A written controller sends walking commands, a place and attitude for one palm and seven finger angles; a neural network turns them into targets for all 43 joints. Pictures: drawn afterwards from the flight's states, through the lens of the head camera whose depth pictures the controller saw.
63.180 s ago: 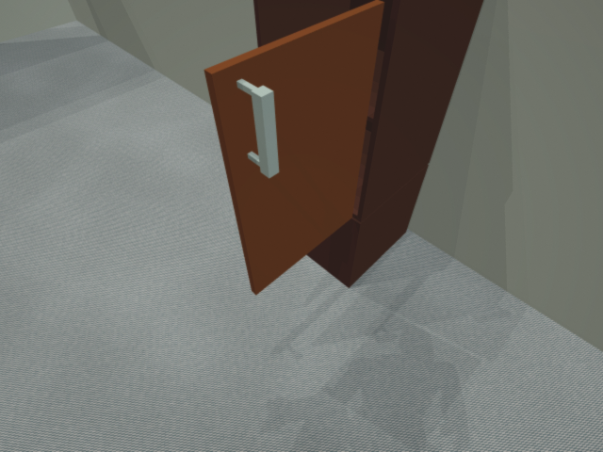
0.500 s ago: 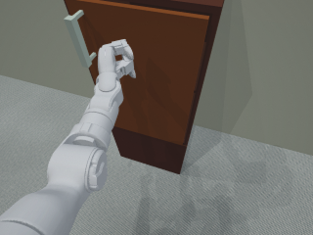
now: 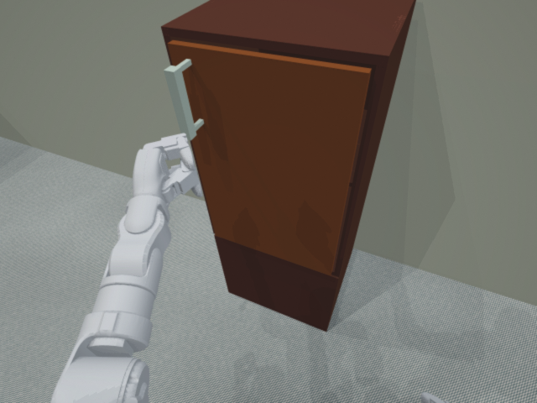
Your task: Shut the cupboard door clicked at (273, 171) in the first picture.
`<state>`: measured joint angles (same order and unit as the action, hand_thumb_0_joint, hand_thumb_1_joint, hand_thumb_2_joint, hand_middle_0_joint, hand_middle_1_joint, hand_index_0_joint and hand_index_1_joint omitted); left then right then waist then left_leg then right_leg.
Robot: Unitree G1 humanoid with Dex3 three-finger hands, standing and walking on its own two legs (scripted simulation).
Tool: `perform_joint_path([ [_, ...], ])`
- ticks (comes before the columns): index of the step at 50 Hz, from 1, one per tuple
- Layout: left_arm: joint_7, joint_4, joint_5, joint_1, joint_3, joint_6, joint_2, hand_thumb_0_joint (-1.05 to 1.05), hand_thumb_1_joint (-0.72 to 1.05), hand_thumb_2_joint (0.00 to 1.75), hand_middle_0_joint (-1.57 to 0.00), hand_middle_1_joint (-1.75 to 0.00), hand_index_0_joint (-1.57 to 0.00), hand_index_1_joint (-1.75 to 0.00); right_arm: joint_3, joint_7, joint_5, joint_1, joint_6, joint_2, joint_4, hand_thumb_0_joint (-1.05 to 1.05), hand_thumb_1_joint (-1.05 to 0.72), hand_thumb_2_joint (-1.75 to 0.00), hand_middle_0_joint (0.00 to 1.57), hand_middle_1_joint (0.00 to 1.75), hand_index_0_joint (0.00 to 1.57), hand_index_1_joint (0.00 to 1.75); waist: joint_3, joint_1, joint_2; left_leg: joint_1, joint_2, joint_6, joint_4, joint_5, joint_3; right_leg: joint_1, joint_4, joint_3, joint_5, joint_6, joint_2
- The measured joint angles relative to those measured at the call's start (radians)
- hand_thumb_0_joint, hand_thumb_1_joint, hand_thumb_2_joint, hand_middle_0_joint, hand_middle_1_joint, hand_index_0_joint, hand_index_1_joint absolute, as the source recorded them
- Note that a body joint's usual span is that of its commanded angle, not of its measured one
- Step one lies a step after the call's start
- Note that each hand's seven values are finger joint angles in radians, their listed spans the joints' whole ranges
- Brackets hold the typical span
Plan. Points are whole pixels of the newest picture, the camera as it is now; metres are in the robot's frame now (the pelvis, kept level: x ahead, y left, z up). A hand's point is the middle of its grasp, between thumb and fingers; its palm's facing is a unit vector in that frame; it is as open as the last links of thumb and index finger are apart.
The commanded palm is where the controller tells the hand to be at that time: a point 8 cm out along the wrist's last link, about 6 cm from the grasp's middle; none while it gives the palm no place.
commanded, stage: draw the hand back to the body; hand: left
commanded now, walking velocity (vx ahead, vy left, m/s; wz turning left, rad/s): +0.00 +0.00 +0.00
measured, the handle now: (187, 100) +0.63 +0.19 +0.15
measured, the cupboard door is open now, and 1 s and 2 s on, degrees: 0 0 0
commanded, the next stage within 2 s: step back with the hand held close in 1.14 s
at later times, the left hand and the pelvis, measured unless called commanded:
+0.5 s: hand (81, 255) +0.25 +0.23 +0.17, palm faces +0.34 -0.90 -0.27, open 4.1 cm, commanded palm +0.20 +0.27 +0.18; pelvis +0.00 +0.01 +0.01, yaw +1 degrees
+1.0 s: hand out of the picture +0.19 +0.30 +0.16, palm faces +0.53 -0.76 -0.38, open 7.3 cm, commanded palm +0.14 +0.32 +0.18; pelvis +0.01 +0.02 +0.01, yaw +2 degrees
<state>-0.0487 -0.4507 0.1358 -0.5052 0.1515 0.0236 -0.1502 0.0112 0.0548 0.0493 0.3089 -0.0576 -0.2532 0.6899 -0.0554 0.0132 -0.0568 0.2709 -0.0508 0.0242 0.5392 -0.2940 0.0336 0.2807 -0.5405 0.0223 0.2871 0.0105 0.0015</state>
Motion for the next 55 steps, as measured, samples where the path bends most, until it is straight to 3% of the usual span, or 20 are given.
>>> perform_joint_path([
  [4, 0.033, 0.092, 0.021, 0.066, -0.012, 0.066, -0.007, 0.02, 0.90, 0.90, -1.27, -1.47, -1.28, -1.47, -0.015, 0.016, 0.008, -0.063, -0.009, -0.003, -0.019, 0.02, -0.91, -0.90, 0.20, 0.30, 0.20, 0.30, -0.002, -0.017, 0.000, -0.035, 0.007, -0.003, -0.016, 0.011, -0.006, -0.039, 0.016, 0.006, -0.008, -0.003, -0.007],
  [5, 0.030, 0.124, 0.008, 0.094, -0.021, 0.065, -0.016, 0.02, 0.90, 0.90, -1.26, -1.46, -1.26, -1.46, -0.019, 0.017, 0.005, -0.082, -0.010, -0.002, -0.027, 0.02, -0.91, -0.90, 0.20, 0.30, 0.20, 0.30, 0.001, -0.017, 0.000, -0.047, 0.010, -0.004, -0.024, 0.015, -0.006, -0.049, 0.020, 0.006, -0.010, -0.004, -0.009],
  [10, 0.006, 0.298, -0.044, 0.289, -0.055, -0.036, -0.061, 0.02, 0.90, 0.90, -1.18, -1.36, -1.18, -1.36, -0.034, 0.014, -0.009, -0.150, -0.010, 0.019, -0.082, 0.02, -0.91, -0.90, 0.20, 0.30, 0.20, 0.30, 0.020, -0.019, 0.000, -0.098, 0.016, -0.007, -0.075, 0.042, -0.001, -0.096, 0.063, 0.002, -0.033, -0.009, -0.014],
  [16, -0.009, 0.432, -0.074, 0.444, -0.051, -0.077, -0.094, 0.02, 0.89, 0.90, -1.03, -1.21, -1.04, -1.21, -0.050, 0.015, -0.020, -0.165, 0.007, 0.034, -0.097, 0.01, -0.91, -0.90, 0.20, 0.30, 0.20, 0.30, 0.054, -0.049, 0.004, -0.133, 0.019, -0.009, -0.110, 0.061, -0.011, -0.143, 0.113, 0.013, -0.057, -0.011, -0.016],
  [22, -0.025, 0.558, -0.080, 0.575, -0.004, -0.086, -0.120, 0.02, 0.89, 0.90, -0.88, -1.03, -0.88, -1.03, -0.057, 0.015, -0.033, -0.139, 0.012, 0.041, -0.073, 0.01, -0.90, -0.90, 0.20, 0.30, 0.20, 0.30, 0.066, -0.065, -0.008, -0.155, 0.027, -0.015, -0.126, 0.064, -0.015, -0.171, 0.139, 0.018, -0.063, -0.017, -0.023],
  [39, -0.048, 0.784, -0.076, 0.963, 0.197, -0.111, -0.186, 0.02, 0.89, 0.89, -0.41, -0.53, -0.42, -0.53, -0.019, 0.023, -0.039, -0.087, -0.011, 0.029, -0.044, 0.02, -0.90, -0.90, 0.20, 0.30, 0.20, 0.30, 0.046, -0.071, -0.019, -0.171, 0.031, -0.024, -0.113, 0.033, -0.005, -0.190, 0.140, 0.008, -0.043, -0.029, -0.028],
  [47, -0.073, 0.791, -0.090, 0.949, 0.200, -0.115, -0.163, 0.02, 0.89, 0.90, -0.26, -0.36, -0.26, -0.36, -0.011, 0.036, -0.041, -0.100, -0.051, 0.012, -0.036, 0.02, -0.91, -0.90, 0.20, 0.30, 0.20, 0.30, 0.055, -0.097, -0.018, -0.164, 0.041, -0.028, -0.106, 0.034, -0.019, -0.191, 0.133, 0.023, -0.039, -0.032, -0.037],
  [55, -0.065, 0.804, -0.090, 0.941, 0.186, -0.114, -0.168, 0.02, 0.89, 0.89, -0.22, -0.31, -0.22, -0.31, -0.027, 0.032, -0.047, -0.119, -0.060, 0.039, -0.049, 0.02, -0.90, -0.90, 0.20, 0.30, 0.20, 0.30, 0.054, -0.082, -0.006, -0.169, 0.035, -0.022, -0.114, 0.037, -0.015, -0.190, 0.135, 0.018, -0.040, -0.028, -0.032],
])
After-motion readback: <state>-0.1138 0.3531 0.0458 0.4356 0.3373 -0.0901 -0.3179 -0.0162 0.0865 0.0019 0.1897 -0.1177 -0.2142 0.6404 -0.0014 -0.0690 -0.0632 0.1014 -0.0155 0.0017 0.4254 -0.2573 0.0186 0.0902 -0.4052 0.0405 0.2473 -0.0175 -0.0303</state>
